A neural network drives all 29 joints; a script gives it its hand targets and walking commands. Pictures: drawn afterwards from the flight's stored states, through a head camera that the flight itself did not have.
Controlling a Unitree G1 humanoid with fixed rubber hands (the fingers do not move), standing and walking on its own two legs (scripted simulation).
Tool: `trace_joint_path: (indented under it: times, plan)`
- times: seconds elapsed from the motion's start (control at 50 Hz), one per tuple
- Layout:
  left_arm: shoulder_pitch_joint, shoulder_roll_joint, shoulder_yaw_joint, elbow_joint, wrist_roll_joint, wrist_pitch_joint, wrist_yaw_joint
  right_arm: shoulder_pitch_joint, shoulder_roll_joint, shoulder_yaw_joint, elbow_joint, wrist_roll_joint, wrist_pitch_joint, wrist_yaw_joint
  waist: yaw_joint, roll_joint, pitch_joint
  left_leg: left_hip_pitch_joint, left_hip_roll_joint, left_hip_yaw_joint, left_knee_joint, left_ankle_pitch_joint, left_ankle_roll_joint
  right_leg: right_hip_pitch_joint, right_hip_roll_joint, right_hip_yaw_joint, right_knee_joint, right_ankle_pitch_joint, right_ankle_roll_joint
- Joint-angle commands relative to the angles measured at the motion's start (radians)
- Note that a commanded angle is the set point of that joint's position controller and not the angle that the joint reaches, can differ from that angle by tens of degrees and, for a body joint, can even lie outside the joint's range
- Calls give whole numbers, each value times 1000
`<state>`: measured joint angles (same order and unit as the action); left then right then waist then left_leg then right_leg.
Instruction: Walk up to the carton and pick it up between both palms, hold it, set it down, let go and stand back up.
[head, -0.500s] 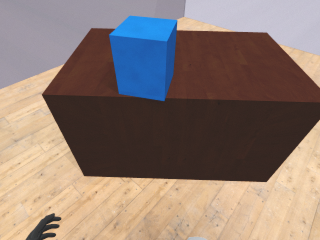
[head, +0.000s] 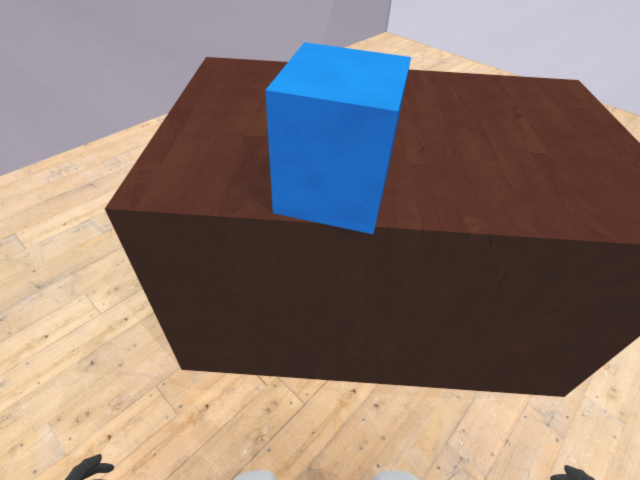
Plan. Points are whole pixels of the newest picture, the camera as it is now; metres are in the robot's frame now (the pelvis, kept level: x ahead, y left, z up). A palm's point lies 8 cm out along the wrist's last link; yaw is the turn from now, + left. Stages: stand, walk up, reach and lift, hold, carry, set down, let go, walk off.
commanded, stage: walk up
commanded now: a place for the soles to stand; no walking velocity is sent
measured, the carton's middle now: (338, 138) +0.67 -0.03 +0.09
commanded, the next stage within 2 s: none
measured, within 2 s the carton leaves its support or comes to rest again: neither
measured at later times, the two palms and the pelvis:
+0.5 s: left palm (76, 472) +0.16 +0.31 -0.08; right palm (554, 400) +0.24 -0.32 -0.06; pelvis +0.12 -0.01 +0.00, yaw +0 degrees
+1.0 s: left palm (144, 328) +0.35 +0.28 -0.06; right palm (544, 345) +0.33 -0.35 -0.07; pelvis +0.23 -0.03 +0.00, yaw +0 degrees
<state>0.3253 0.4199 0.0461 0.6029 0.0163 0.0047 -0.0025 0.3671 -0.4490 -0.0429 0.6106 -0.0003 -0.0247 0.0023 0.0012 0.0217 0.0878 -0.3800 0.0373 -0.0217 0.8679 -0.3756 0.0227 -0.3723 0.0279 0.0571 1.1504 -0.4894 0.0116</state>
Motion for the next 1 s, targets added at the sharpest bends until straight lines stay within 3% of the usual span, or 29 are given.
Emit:
trace_joint_path:
  times: [0.0,0.1,0.12,0.18,0.2,0.22,0.24,0.26,0.3,0.32,0.34,0.36,0.42,0.46,0.48,0.5,0.52,0.54,0.58,0.62,0.72,0.76,0.8,0.82,0.84,0.86,0.88,0.94,0.98]
  plan:
    - [-13,260,101,-87,-1,-23,-9,32,-290,-125,-75,-23,-35,-18,-57,85,119,105,292,-529,-663,-550,165,-342,-62,38,42,38,-10]
    - [-109,243,91,-106,-9,-32,-20,17,-293,-123,-78,-32,-28,-6,-74,194,158,146,272,-446,-592,-394,240,-322,-73,-34,-160,-73,-13]
    - [-116,259,93,-106,-8,-40,-18,24,-288,-116,-83,-25,-18,-3,-80,135,145,161,275,-428,-567,-327,234,-302,-74,-37,-210,-86,-19]
    - [54,219,84,-35,-10,-62,-10,-76,-283,-112,-88,-16,-1,7,19,178,21,40,192,-195,-315,-120,158,66,-42,-115,-564,152,-55]
    - [169,267,102,11,-5,-72,5,-83,-230,-93,-96,-18,8,14,83,105,-53,-97,130,-134,-99,-68,106,328,2,-83,-610,147,-50]
    - [231,350,130,21,10,-80,20,-67,-114,-52,-111,-6,7,18,120,-224,-114,-226,22,2,251,-57,28,406,-203,295,-750,-78,-90]
    - [201,406,145,-29,23,-74,25,-134,-122,-49,-184,2,10,20,119,-290,-30,-459,-80,-20,326,-236,9,367,-374,721,-909,-238,-223]
    - [189,378,132,-29,16,-74,26,-196,-215,-75,-196,-10,11,11,126,-156,63,-529,-57,-138,361,-234,11,329,-428,815,-926,-267,-311]
    - [163,326,118,-46,18,-79,33,-150,-215,-82,-162,-16,2,9,85,-66,1,-516,-4,-115,337,-200,11,421,-409,631,-801,64,-312]
    - [172,344,123,-45,11,-75,38,-110,-214,-85,-147,-15,-2,10,74,-75,-28,-442,15,-85,282,-179,11,400,-369,534,-766,159,-283]
    - [143,335,122,-59,18,-70,38,-89,-214,-94,-128,-17,-6,16,68,-187,-89,-387,14,-51,204,-226,4,407,-337,462,-715,192,-285]
    - [128,339,117,-70,25,-66,36,-101,-196,-90,-147,-18,-10,23,66,-251,-80,-389,25,-12,164,-237,1,355,-337,426,-719,178,-291]
    - [112,315,111,-91,20,-51,31,-107,-192,-86,-145,-16,-12,30,34,-194,-69,-241,5,30,15,-189,8,218,-309,343,-679,189,-273]
    - [8,302,99,-115,10,-37,22,32,-181,-99,-91,-7,-23,31,-52,-198,-108,108,-29,89,-220,-7,15,11,-258,153,-540,95,-196]
    - [8,235,72,-112,12,-35,17,98,-217,-112,-50,-8,-30,21,-89,-79,-130,347,-61,65,-248,36,7,-171,-192,83,-379,73,-155]
    - [21,148,39,-123,-3,-42,8,201,-315,-142,-35,-22,-39,5,-141,225,-176,447,149,-318,-438,-217,38,-327,-62,-69,-15,17,-72]
    - [-6,180,56,-170,-19,-42,16,172,-362,-147,-66,-25,-32,-5,-137,253,-125,376,347,-817,-680,-460,120,-482,45,-1,89,-136,-38]
    - [-36,256,81,-168,-10,-25,19,117,-357,-150,-81,-26,-18,-10,-126,106,-42,293,373,-796,-676,-663,188,-488,-5,67,133,-151,-39]
    - [-28,238,77,-144,-12,-21,12,74,-302,-133,-82,-26,-17,-26,-86,30,87,270,337,-686,-650,-500,191,-505,-54,59,133,-30,-37]
    - [15,226,79,-103,3,-23,3,55,-280,-119,-82,-29,-27,-28,-60,85,74,217,282,-514,-589,-344,180,-411,-83,19,89,7,-31]
    - [-78,234,79,-108,-7,-22,-3,32,-294,-113,-93,-26,-20,-20,-66,180,126,147,267,-405,-515,-58,221,-286,-82,-46,-138,-87,-18]
    - [-65,200,61,-73,-20,-34,7,-52,-272,-98,-108,-20,-10,-18,-24,164,143,37,231,-290,-414,264,194,-111,-76,-74,-329,42,-29]
    - [101,197,69,12,-7,-56,20,-123,-211,-80,-108,-15,7,-9,83,119,-4,-86,148,-128,-169,311,101,263,-24,-95,-624,227,-47]
    - [85,297,101,15,19,-59,26,-73,-119,-45,-113,-1,4,-8,75,-112,-46,-201,75,-42,62,192,26,334,-165,184,-707,201,-67]
    - [49,350,104,-25,18,-66,34,-70,-106,-37,-135,5,8,-6,67,-244,-57,-243,-32,-10,160,-161,-51,273,-373,523,-778,408,-163]
    - [48,333,97,-32,14,-58,30,-108,-202,-70,-136,10,23,-27,67,-108,-46,-200,-18,-77,166,-273,-28,228,-407,557,-750,397,-269]
    - [10,325,91,-30,11,-62,29,-123,-190,-64,-132,7,23,-32,58,-160,-45,-207,-25,-64,178,-308,-18,233,-418,519,-709,519,-316]
    - [-53,296,67,-35,0,-48,32,-74,-187,-67,-81,2,15,-29,15,-241,-25,-118,8,-33,17,-258,-11,192,-312,327,-643,676,-230]
    - [-103,290,63,-45,-8,-38,30,-31,-191,-74,-39,0,6,-22,-24,-197,-82,55,-10,26,-162,-59,-14,131,-268,195,-578,704,-176]
